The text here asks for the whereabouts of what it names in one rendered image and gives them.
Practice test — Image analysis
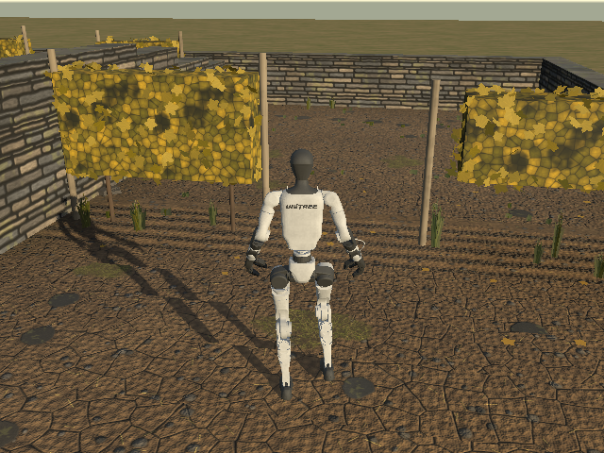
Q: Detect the left robot upper arm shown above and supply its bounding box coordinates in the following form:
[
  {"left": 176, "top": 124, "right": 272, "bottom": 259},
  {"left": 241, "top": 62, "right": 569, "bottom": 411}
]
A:
[{"left": 254, "top": 190, "right": 282, "bottom": 242}]

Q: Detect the robot left shin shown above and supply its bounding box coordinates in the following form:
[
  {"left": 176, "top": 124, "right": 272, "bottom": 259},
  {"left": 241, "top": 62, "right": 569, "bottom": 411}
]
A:
[{"left": 276, "top": 322, "right": 291, "bottom": 387}]

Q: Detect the robot left hand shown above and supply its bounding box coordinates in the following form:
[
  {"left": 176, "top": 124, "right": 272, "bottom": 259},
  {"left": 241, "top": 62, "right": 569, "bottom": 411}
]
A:
[{"left": 244, "top": 258, "right": 267, "bottom": 277}]

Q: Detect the robot right hand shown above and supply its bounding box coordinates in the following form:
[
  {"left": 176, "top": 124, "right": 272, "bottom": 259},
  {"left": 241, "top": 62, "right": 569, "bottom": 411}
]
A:
[{"left": 344, "top": 256, "right": 365, "bottom": 277}]

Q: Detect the humanoid robot torso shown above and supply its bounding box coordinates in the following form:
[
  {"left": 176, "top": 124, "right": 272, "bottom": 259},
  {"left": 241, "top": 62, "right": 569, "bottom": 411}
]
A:
[{"left": 279, "top": 186, "right": 324, "bottom": 283}]

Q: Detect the right robot upper arm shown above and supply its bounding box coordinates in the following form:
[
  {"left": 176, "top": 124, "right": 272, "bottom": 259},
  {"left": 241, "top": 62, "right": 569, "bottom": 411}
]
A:
[{"left": 322, "top": 190, "right": 351, "bottom": 243}]

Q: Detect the robot left forearm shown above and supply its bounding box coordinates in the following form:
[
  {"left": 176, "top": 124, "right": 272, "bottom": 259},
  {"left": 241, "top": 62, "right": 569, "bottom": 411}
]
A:
[{"left": 246, "top": 227, "right": 264, "bottom": 260}]

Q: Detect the robot right forearm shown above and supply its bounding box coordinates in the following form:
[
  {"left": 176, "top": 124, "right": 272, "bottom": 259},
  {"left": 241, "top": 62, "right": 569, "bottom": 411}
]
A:
[{"left": 342, "top": 227, "right": 361, "bottom": 261}]

